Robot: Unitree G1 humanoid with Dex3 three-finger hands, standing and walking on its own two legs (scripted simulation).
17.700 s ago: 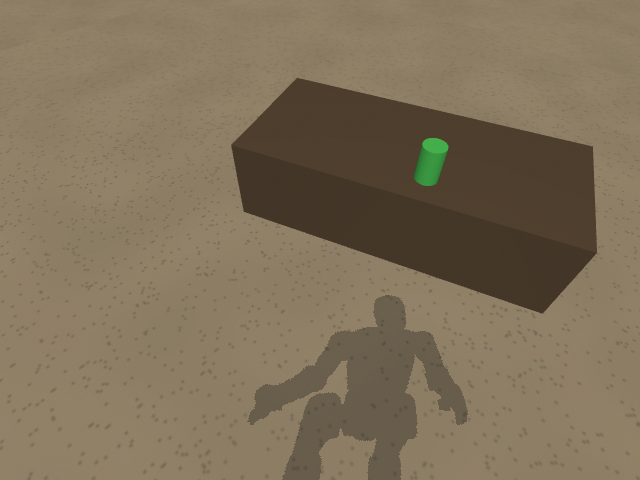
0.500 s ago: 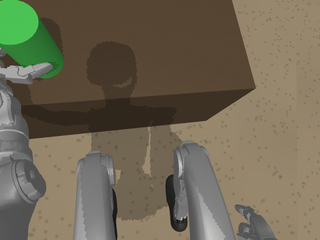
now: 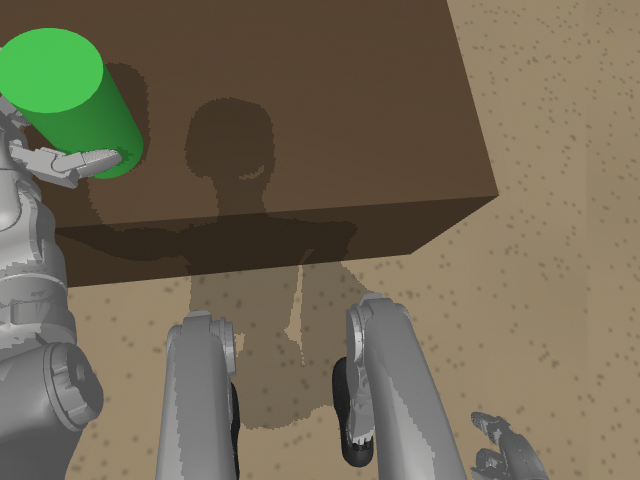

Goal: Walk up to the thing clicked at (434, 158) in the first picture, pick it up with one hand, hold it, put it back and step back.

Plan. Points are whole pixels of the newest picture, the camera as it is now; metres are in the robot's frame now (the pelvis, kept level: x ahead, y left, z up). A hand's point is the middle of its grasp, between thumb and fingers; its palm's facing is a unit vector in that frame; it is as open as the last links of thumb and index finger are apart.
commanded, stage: settle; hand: left
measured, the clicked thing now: (82, 114) +0.51 +0.22 +0.02
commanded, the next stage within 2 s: lift in 0.76 s
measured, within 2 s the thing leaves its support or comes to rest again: neither
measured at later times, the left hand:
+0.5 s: hand (20, 69) +0.51 +0.25 +0.08, palm faces +0.29 -0.96 -0.04, open 11.5 cm
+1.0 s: hand out of the picture +0.51 +0.25 +0.11, palm faces +0.30 -0.95 -0.03, open 11.5 cm
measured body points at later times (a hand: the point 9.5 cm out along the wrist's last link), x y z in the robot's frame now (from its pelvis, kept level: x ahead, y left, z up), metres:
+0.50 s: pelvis +0.01 +0.00 +0.06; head +0.21 +0.03 +0.46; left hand +0.49 +0.30 +0.08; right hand +0.10 -0.27 -0.06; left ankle +0.08 +0.13 -0.41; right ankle +0.10 -0.13 -0.41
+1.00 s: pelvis +0.03 +0.00 +0.10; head +0.22 +0.04 +0.51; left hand +0.49 +0.30 +0.11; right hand +0.11 -0.27 -0.02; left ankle +0.08 +0.13 -0.41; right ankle +0.10 -0.13 -0.41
